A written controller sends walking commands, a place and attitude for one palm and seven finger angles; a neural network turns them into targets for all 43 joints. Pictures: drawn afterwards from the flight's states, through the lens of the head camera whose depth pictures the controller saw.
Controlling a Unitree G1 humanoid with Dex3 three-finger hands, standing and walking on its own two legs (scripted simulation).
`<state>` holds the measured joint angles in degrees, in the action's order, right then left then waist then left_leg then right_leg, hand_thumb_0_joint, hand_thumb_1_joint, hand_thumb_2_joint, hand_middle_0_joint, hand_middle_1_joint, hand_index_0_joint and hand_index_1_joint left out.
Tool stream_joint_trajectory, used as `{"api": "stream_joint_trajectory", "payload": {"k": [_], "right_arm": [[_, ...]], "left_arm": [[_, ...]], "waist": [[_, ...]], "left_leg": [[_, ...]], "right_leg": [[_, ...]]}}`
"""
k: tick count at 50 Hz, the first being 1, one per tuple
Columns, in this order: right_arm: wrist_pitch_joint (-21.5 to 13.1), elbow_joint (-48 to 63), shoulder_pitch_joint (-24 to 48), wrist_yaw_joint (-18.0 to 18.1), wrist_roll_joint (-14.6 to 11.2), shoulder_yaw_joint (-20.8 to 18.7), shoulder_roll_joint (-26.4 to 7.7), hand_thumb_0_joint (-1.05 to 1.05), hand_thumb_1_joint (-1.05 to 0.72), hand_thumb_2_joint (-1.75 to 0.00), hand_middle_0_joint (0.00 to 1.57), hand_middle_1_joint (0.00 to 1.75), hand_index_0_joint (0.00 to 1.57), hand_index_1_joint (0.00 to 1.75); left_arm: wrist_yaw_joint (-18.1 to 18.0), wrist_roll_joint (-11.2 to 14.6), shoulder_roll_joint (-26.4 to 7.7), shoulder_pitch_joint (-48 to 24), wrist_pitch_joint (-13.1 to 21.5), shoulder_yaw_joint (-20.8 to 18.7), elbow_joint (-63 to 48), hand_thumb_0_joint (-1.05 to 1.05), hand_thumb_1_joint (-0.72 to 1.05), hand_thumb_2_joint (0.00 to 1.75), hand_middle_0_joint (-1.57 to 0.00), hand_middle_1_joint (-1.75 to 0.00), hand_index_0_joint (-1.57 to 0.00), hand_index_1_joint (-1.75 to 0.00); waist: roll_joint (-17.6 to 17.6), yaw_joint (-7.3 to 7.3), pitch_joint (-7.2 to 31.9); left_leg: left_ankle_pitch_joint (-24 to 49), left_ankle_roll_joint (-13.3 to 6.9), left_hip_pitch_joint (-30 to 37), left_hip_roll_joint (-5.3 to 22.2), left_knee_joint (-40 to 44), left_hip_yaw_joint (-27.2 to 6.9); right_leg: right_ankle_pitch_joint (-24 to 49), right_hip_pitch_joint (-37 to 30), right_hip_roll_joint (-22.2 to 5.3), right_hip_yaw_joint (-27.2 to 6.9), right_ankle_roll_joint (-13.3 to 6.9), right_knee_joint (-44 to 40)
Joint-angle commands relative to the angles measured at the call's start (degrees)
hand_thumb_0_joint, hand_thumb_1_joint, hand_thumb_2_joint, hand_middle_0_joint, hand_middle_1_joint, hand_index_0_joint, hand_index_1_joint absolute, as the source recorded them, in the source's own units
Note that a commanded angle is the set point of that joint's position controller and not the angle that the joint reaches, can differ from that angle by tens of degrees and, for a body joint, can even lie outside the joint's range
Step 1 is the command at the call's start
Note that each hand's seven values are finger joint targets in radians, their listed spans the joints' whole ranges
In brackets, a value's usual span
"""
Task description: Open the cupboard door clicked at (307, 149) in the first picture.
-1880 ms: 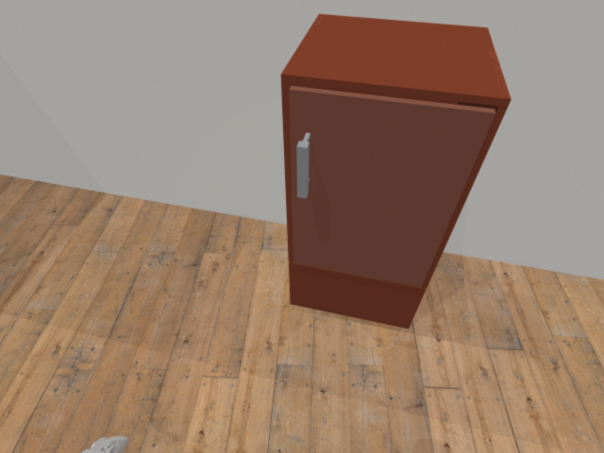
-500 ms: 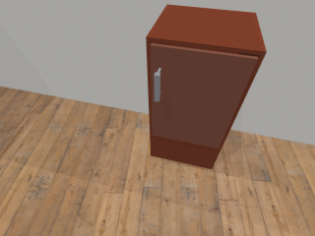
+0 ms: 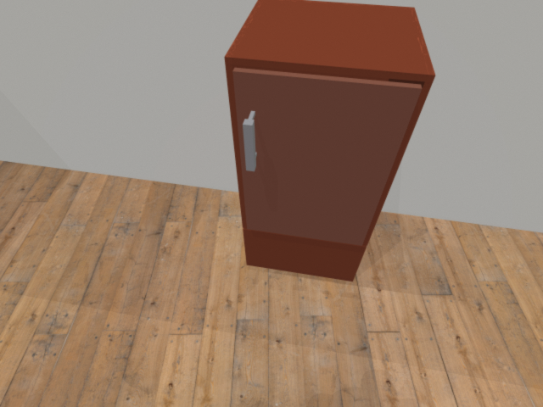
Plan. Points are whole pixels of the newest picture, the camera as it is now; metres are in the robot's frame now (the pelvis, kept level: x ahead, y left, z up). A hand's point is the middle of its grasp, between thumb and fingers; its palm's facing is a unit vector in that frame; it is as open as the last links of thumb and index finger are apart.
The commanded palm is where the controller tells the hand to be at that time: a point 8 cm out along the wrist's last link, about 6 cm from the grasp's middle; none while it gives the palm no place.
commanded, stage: turn to face it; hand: left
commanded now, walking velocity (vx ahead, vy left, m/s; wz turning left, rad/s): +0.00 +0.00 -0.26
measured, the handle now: (251, 141) +0.72 +0.10 -0.05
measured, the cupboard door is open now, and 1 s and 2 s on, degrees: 0 0 0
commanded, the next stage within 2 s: take the last steps up to it in 0.08 s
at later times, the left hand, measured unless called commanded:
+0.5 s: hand out of the picture +0.08 +0.18 -0.17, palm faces -0.11 -0.97 -0.22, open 7.4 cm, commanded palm none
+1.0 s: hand out of the picture +0.14 +0.17 -0.19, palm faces -0.11 -0.98 -0.15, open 7.4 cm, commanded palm none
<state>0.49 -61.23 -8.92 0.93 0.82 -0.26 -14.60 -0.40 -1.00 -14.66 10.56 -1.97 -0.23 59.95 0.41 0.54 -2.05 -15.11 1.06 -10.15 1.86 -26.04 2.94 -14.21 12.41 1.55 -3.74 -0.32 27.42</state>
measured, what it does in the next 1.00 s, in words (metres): walks ahead: left foot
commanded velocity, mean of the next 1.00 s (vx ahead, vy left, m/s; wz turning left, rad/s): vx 0.03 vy -0.04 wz -0.08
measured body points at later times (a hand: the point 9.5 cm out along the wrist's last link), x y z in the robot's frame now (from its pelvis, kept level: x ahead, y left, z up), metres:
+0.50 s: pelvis +0.03 -0.01 -0.01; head +0.04 -0.03 +0.44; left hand +0.09 +0.23 -0.15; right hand -0.03 -0.25 -0.17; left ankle -0.01 +0.13 -0.74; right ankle +0.02 -0.11 -0.74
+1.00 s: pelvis +0.13 +0.00 +0.00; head +0.17 +0.02 +0.44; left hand +0.14 +0.22 -0.18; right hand +0.17 -0.23 -0.14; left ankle +0.20 +0.09 -0.74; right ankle +0.03 -0.11 -0.68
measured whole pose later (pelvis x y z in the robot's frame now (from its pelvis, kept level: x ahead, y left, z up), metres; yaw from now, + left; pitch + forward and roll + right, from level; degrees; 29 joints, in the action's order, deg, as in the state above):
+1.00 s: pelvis +0.13 +0.00 +0.00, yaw -10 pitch +0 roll -1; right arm -1.1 -58.4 -8.3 3.4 1.0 -1.5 -7.2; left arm -2.2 -1.7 -8.4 17.6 -2.4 -2.4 61.4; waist -2.2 1.5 -4.1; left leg -11.2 -2.4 -18.7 3.6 -29.8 7.6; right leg -31.7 18.5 0.3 1.0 1.5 55.2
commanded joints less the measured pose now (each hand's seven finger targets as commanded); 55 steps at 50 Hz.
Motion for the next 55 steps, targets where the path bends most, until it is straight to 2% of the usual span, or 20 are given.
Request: {"api": "stream_joint_trajectory", "payload": {"k": [1,9,12,15,16,17,20,23,24,25,26,27,32,37,40,42,43,47,51,55], "right_arm": [[-0.6,3.4,-2.6,1.0,-0.2,-2.4,-7.9,0.0,-0.9,-0.9,0.2,0.3,0.2,0.3],[-0.2,4.2,-4.9,1.0,-0.2,-3.1,-4.4,0.0,-0.9,-0.9,0.2,0.3,0.2,0.3],[-0.3,3.4,-7.0,0.6,0.4,-3.2,-4.2,0.0,-0.9,-0.9,0.2,0.3,0.2,0.3],[-0.8,2.8,-10.2,0.5,1.0,-4.1,-7.3,0.0,-0.9,-0.9,0.2,0.3,0.2,0.3],[-1.3,2.9,-10.1,0.5,0.7,-4.7,-9.0,0.0,-0.9,-0.9,0.2,0.3,0.2,0.3],[-1.8,3.0,-10.2,0.6,0.7,-4.7,-8.6,0.0,-0.9,-0.9,0.2,0.3,0.2,0.3],[-2.5,2.2,-10.0,0.6,1.2,-4.2,-7.1,0.0,-0.9,-0.9,0.2,0.3,0.2,0.3],[-2.2,0.8,-10.8,0.6,0.9,-3.5,-5.5,0.0,-0.9,-0.9,0.2,0.3,0.2,0.3],[-2.3,0.5,-12.1,0.4,0.4,-3.3,-3.7,0.0,-0.9,-0.9,0.2,0.3,0.2,0.3],[-2.7,2.2,-11.4,0.1,-0.2,-2.4,-0.3,0.0,-0.9,-0.9,0.2,0.3,0.2,0.3],[-2.6,4.8,-6.6,-0.2,0.1,-2.2,-0.3,0.0,-0.9,-0.9,0.2,0.3,0.2,0.3],[-2.5,5.4,-5.0,-0.2,0.4,-2.6,-0.5,0.0,-0.9,-0.9,0.2,0.3,0.2,0.3],[-1.7,2.8,-7.6,-0.9,0.6,-2.7,2.5,0.0,-0.9,-0.9,0.2,0.3,0.2,0.3],[-2.0,3.4,-6.3,-1.0,0.0,-2.0,4.5,0.0,-0.9,-0.9,0.2,0.3,0.2,0.3],[-2.8,0.4,-11.6,0.4,-0.2,-1.5,3.9,0.0,-0.9,-0.9,0.2,0.3,0.2,0.3],[-3.3,0.2,-15.0,1.6,-0.2,-2.5,-2.9,0.0,-0.9,-0.9,0.2,0.3,0.2,0.3],[-2.4,0.6,-14.1,1.9,-0.4,-3.0,-4.4,0.0,-0.9,-0.9,0.2,0.3,0.2,0.3],[-1.2,1.5,-10.2,3.6,0.2,-3.1,-3.2,0.0,-0.9,-0.9,0.2,0.3,0.2,0.3],[-0.9,3.4,-7.3,3.5,0.3,-4.4,-4.4,0.0,-0.9,-0.9,0.2,0.3,0.2,0.3],[-0.7,4.6,-4.3,2.6,0.6,-4.9,-4.2,0.0,-0.9,-0.9,0.2,0.3,0.2,0.3]], "left_arm": [[-0.5,0.0,-8.3,1.6,0.8,-2.6,-4.3,0.0,0.9,0.9,-0.2,-0.3,-0.2,-0.3],[-0.5,-0.2,-7.1,2.1,0.4,-3.6,-6.4,0.0,0.9,0.9,-0.2,-0.3,-0.2,-0.3],[-0.1,-0.4,-5.7,3.0,0.2,-3.8,-6.6,0.0,0.9,0.9,-0.2,-0.3,-0.2,-0.3],[0.7,-0.6,-2.9,2.6,0.5,-3.8,-7.8,0.0,0.9,0.9,-0.2,-0.3,-0.2,-0.3],[1.0,-0.7,-1.4,2.4,0.7,-3.7,-7.9,0.0,0.9,0.9,-0.2,-0.3,-0.2,-0.3],[1.2,-0.9,-0.9,1.3,0.8,-3.8,-8.3,0.0,0.9,0.9,-0.2,-0.3,-0.2,-0.3],[1.9,-0.7,1.5,1.7,2.0,-3.4,-7.7,0.0,0.9,0.9,-0.2,-0.3,-0.2,-0.3],[1.7,-0.5,3.1,10.0,3.0,-3.0,-3.6,0.0,0.9,0.9,-0.2,-0.3,-0.2,-0.3],[1.3,-0.6,0.9,13.8,3.6,-3.4,-1.8,0.0,0.9,0.9,-0.2,-0.3,-0.2,-0.3],[0.4,-0.8,-4.5,18.5,4.4,-4.5,-0.2,0.0,0.9,0.9,-0.2,-0.3,-0.2,-0.3],[-0.3,-0.1,-7.6,22.3,4.5,-4.9,0.5,0.0,0.9,0.9,-0.2,-0.3,-0.2,-0.3],[-0.7,0.0,-7.2,21.9,4.2,-4.8,0.5,0.0,0.9,0.9,-0.2,-0.3,-0.2,-0.3],[-1.1,-0.7,-0.9,12.4,5.0,-3.3,-0.8,0.0,0.9,0.9,-0.2,-0.3,-0.2,-0.3],[-1.3,-0.8,-0.9,12.9,4.9,-3.1,0.5,0.0,0.9,0.9,-0.2,-0.3,-0.2,-0.3],[-2.0,-0.1,1.5,12.7,3.8,-2.4,1.7,0.0,0.9,0.9,-0.2,-0.3,-0.2,-0.3],[-2.3,0.8,3.9,17.8,2.8,-2.1,2.2,0.0,0.9,0.9,-0.2,-0.3,-0.2,-0.3],[-2.5,0.6,3.9,20.0,2.0,-2.2,2.4,0.0,0.9,0.9,-0.2,-0.3,-0.2,-0.3],[-2.4,-0.8,2.4,14.2,-0.1,-3.2,0.6,0.0,0.9,0.9,-0.2,-0.3,-0.2,-0.3],[-1.3,-0.7,2.6,11.9,-0.8,-3.9,-2.1,0.0,0.9,0.9,-0.2,-0.3,-0.2,-0.3],[-0.8,-0.5,2.5,9.3,-1.6,-4.4,-4.4,0.0,0.9,0.9,-0.2,-0.3,-0.2,-0.3]], "waist": [[-1.1,-0.9,3.0],[-4.5,-1.34,1.8],[-2.6,-1.29,1.0],[7.3,-2.36,-2.3],[11.9,-2.23,-1.8],[10.6,-2.66,-2.4],[6.7,-1.87,-3.0],[4.2,1.0,-0.9],[-1.3,2.08,0.9],[-14.9,3.58,2.0],[-15.4,5.39,0.4],[-8.6,4.96,-0.5],[-5.0,-0.82,-5.0],[-6.4,-0.85,-3.6],[-4.6,-2.49,0.8],[8.8,-1.61,8.3],[11.5,-1.0,8.5],[8.7,-1.63,0.1],[4.7,-1.22,7.4],[9.4,-0.97,8.3]], "left_leg": [[8.2,-1.5,1.2,6.1,1.0,-3.1],[-2.9,-1.3,-2.1,3.7,-3.7,-1.0],[-14.3,-2.4,-1.5,4.4,-0.6,-2.9],[-29.0,-6.6,-0.8,12.6,12.1,-13.6],[-30.6,-9.9,-1.3,18.9,16.8,-19.1],[-25.7,-11.7,-0.5,21.0,18.5,-19.9],[-10.4,-10.1,1.3,17.7,13.7,-9.9],[-1.1,-6.1,-1.5,11.7,1.7,-0.9],[-1.2,-4.2,-6.6,8.9,-6.6,2.7],[-10.3,-1.5,-19.9,3.5,-19.5,7.3],[-19.8,-0.9,-26.5,1.7,-29.6,4.7],[-18.9,-1.2,-28.2,2.7,-34.5,0.7],[-6.5,-0.5,-21.8,4.6,-32.1,0.3],[-1.1,-0.1,-12.9,2.7,-16.0,2.2],[15.6,0.1,0.5,1.7,0.2,1.3],[50.0,-6.0,11.5,15.7,-0.4,-11.5],[53.8,-10.1,9.4,20.3,2.4,-13.7],[55.1,-13.0,0.0,21.2,4.9,-11.8],[48.1,-12.1,5.9,18.6,3.3,-7.3],[30.8,-11.0,0.9,17.0,5.6,-5.9]], "right_leg": [[15.2,2.1,-5.9,-5.5,-1.5,-0.9],[5.0,6.9,-7.2,-11.3,-3.4,-3.9],[-16.8,10.6,-4.5,-10.6,-3.5,-5.5],[-18.1,17.2,2.0,-1.1,-1.1,8.1],[-11.4,16.8,1.6,4.0,-0.3,19.2],[-12.6,18.7,-0.9,3.9,-0.2,24.5],[-12.8,15.8,-4.2,6.0,-0.1,16.9],[-2.5,0.5,-0.9,11.2,-0.3,-0.2],[0.7,-8.0,-3.5,6.9,-1.6,-4.3],[2.2,-17.2,-15.3,-10.6,-6.1,-9.2],[5.6,-16.2,-23.9,-22.5,-11.3,-14.1],[3.5,-15.0,-24.3,-20.9,-13.9,-13.9],[8.5,-1.5,-17.2,-6.6,-11.0,-15.1],[17.5,-0.2,-14.3,-0.2,-8.9,-12.0],[21.4,-0.7,-8.7,3.5,-4.1,-1.8],[0.5,3.8,-4.2,6.1,1.0,6.0],[-16.0,3.4,-2.7,6.6,1.8,12.0],[-19.4,10.5,-4.0,1.7,1.8,32.9],[-13.4,14.6,-3.0,2.3,2.9,36.2],[-10.9,11.6,-3.7,3.3,2.8,30.6]]}}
